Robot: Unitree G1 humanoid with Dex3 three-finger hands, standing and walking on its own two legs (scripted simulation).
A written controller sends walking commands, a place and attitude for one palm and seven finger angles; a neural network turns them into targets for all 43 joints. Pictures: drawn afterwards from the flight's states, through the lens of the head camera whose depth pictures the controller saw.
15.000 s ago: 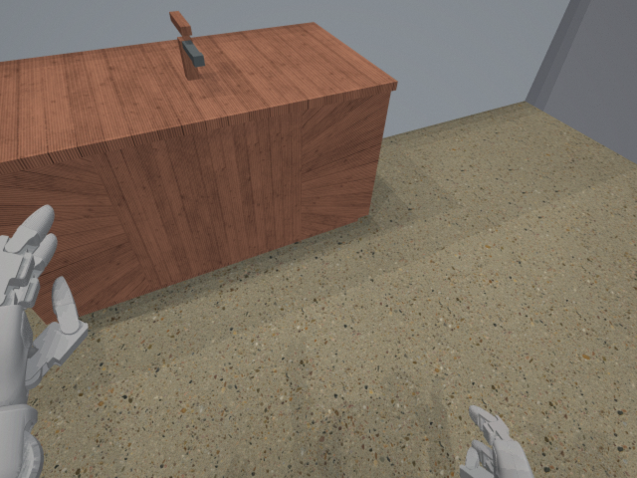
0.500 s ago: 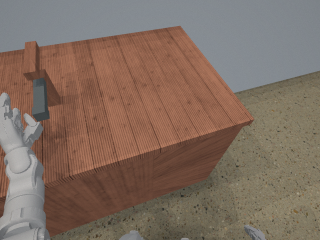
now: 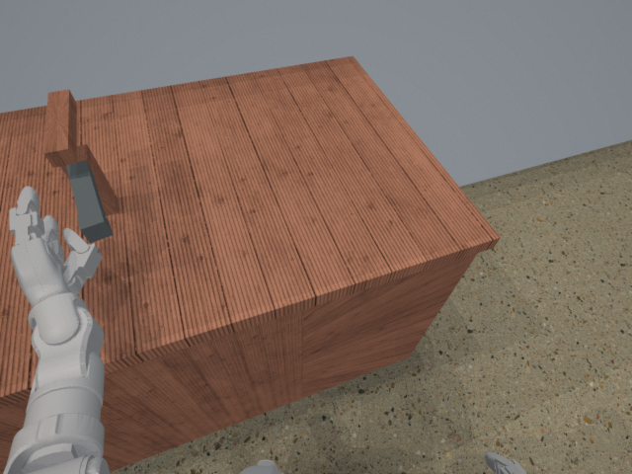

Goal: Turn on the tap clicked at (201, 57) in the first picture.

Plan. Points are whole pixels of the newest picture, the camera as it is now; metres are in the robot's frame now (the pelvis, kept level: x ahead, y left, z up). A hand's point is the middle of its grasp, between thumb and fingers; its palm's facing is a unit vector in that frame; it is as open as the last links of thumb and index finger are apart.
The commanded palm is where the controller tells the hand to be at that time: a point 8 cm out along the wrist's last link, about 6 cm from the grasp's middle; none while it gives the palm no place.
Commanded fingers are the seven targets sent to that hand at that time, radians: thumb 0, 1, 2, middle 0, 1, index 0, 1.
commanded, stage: push the lever round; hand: left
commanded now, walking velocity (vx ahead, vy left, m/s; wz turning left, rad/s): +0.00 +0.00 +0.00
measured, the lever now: (95, 226) +0.40 +0.30 +0.08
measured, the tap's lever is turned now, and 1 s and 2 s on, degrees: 9 33 59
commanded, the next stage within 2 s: none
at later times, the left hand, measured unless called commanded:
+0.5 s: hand (124, 240) +0.39 +0.26 +0.06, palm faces +0.67 -0.74 -0.05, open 7.7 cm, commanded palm +0.35 +0.28 +0.06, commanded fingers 0.00 0.90 0.90 -0.15 -0.15 -0.15 -0.15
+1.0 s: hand (147, 227) +0.42 +0.24 +0.06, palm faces +0.76 -0.65 -0.05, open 7.7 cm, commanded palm +0.36 +0.25 +0.06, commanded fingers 0.00 0.90 0.90 -0.15 -0.15 -0.15 -0.15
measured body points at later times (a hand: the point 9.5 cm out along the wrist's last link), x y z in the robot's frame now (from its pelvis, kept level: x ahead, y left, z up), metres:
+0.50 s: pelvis +0.00 +0.00 +0.00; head +0.05 +0.01 +0.44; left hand +0.35 +0.30 +0.06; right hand +0.10 -0.25 -0.12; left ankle +0.02 +0.09 -0.70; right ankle +0.00 -0.08 -0.70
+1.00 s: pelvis +0.00 -0.01 +0.00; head +0.05 +0.00 +0.44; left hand +0.37 +0.27 +0.06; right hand +0.09 -0.26 -0.12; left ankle +0.02 +0.09 -0.70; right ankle +0.00 -0.08 -0.70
